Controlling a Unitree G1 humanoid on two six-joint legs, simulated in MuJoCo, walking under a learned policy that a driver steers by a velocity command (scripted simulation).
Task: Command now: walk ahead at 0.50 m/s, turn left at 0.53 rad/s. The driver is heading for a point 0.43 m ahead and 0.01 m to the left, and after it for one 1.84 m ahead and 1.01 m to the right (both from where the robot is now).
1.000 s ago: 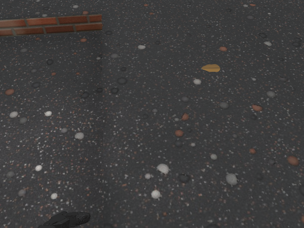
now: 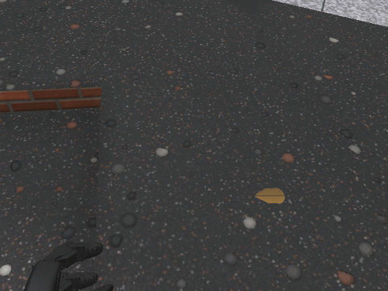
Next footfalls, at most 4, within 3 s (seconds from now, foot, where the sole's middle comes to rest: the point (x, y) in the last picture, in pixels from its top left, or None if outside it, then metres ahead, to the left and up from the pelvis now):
0.08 right None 0.23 -0.13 -0.78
0.56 left None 0.44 0.17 -0.78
1.10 right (196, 221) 0.72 -0.09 -0.78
1.60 left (169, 150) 1.07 -0.01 -0.78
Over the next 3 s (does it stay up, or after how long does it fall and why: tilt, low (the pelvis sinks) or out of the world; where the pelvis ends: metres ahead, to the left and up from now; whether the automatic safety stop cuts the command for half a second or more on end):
stays up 1.41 -0.57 0.00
